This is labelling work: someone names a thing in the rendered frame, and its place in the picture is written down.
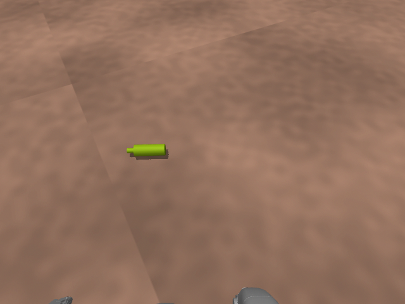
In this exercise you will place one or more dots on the bottle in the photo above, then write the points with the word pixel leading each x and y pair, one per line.
pixel 148 150

